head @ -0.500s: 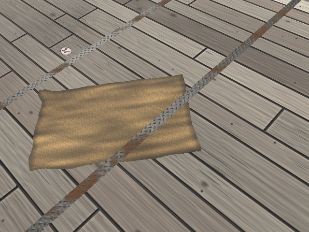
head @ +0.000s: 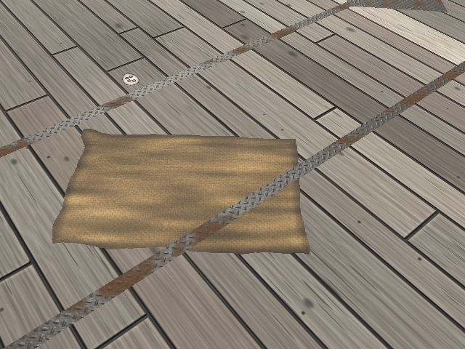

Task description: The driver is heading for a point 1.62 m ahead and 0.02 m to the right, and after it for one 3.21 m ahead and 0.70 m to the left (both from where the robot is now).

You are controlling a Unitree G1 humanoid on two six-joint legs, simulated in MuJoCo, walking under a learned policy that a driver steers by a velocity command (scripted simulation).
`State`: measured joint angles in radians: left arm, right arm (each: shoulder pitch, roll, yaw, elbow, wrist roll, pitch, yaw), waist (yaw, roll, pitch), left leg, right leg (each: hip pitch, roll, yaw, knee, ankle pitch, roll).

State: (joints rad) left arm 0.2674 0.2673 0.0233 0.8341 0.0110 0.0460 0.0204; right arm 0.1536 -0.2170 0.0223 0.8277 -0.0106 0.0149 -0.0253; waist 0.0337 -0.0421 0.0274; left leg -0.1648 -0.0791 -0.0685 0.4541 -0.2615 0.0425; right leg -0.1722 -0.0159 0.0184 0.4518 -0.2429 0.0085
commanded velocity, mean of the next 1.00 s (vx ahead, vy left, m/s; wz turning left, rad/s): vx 0.46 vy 0.00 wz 0.02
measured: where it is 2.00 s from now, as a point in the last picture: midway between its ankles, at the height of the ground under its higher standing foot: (258, 187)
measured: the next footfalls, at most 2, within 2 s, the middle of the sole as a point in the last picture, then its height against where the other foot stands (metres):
right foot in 1.02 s outside the picture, level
left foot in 1.50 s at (234, 232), level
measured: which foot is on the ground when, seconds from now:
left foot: down 0.00-1.00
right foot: down 0.00-0.58, up 0.60-1.00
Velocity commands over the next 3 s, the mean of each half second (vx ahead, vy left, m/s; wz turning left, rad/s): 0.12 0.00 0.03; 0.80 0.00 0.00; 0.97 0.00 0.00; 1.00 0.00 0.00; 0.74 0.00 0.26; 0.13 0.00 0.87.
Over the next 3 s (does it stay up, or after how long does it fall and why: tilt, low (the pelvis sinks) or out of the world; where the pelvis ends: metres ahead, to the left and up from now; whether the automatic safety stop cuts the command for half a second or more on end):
stays up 1.82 -0.09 -0.01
